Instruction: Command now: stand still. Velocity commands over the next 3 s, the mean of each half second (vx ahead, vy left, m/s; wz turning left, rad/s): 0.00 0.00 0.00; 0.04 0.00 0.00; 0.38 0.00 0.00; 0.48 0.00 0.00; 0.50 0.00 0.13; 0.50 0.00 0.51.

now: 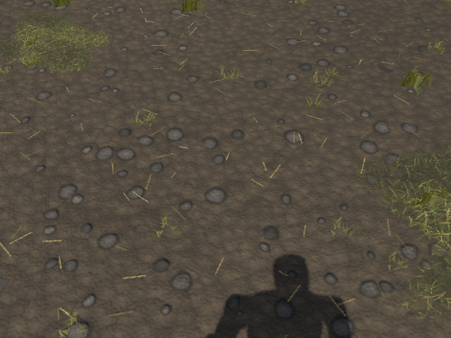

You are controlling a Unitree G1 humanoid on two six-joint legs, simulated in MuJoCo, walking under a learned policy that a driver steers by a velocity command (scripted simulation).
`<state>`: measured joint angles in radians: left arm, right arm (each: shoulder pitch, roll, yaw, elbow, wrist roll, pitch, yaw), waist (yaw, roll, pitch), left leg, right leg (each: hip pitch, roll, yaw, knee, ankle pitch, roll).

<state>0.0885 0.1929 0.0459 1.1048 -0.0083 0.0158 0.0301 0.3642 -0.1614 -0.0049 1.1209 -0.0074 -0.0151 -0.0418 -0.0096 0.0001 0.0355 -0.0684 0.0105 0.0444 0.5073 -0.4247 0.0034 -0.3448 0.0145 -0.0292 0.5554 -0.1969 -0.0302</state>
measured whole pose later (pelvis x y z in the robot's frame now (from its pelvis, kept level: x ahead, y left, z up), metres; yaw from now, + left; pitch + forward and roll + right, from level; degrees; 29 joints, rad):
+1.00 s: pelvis +0.01 +0.00 +0.00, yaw +0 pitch -1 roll +0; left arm 0.18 0.20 0.05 1.12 -0.03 -0.01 0.03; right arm 0.47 -0.16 -0.04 1.08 0.01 -0.04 -0.05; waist -0.02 0.02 0.00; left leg -0.05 0.00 0.04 0.50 -0.45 0.03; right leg -0.38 0.01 -0.05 0.70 -0.36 -0.06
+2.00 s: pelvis +0.50 +0.04 +0.02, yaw +1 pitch +1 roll +1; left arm 0.10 0.26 0.07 0.92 -0.01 -0.08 0.01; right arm 0.36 -0.22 -0.06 0.99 0.00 -0.10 0.01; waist -0.05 -0.04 -0.01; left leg -0.08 -0.06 0.07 0.22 -0.17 0.07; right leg -0.71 -0.15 0.04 0.83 0.00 -0.02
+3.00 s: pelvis +1.06 +0.08 +0.01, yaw +22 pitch +2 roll +0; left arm 0.11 0.28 0.07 0.82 0.00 -0.12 0.01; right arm 0.28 -0.25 -0.09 0.81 0.01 -0.06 0.02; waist -0.03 -0.02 0.04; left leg -0.26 -0.12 -0.03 0.39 -0.16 0.12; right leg -0.59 -0.11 0.06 1.09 -0.32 0.02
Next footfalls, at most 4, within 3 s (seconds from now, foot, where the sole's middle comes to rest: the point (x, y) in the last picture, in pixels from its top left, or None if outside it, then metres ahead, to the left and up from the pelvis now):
1.66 left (190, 337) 0.51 0.13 -0.77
2.22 right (266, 242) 0.82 -0.11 -0.77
2.80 left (190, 178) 1.10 0.15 -0.77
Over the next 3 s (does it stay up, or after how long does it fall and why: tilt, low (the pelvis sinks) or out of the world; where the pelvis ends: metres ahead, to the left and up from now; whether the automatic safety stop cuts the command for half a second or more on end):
stays up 1.06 0.08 0.01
